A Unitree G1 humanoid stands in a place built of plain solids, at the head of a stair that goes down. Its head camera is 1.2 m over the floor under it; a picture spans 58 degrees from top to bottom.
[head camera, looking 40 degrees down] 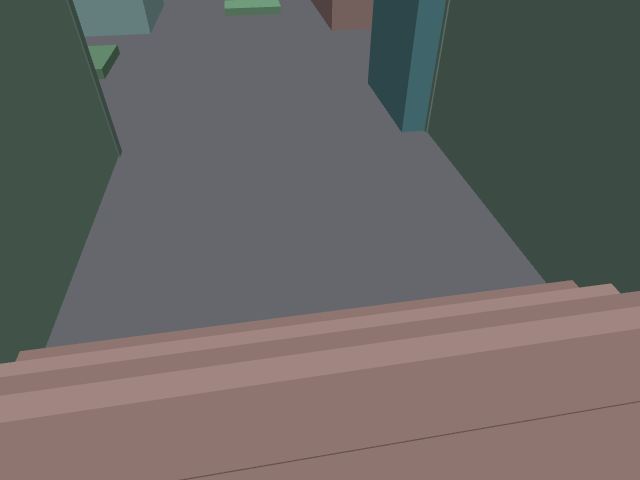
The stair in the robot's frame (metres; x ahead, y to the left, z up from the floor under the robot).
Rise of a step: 0.22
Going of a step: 0.24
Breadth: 3.45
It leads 9 degrees to the left of straight ahead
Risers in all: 5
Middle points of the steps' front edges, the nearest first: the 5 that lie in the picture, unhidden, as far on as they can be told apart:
0.79 -0.15 0.00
1.04 -0.11 -0.21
1.28 -0.07 -0.43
1.52 -0.03 -0.64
1.76 0.01 -0.86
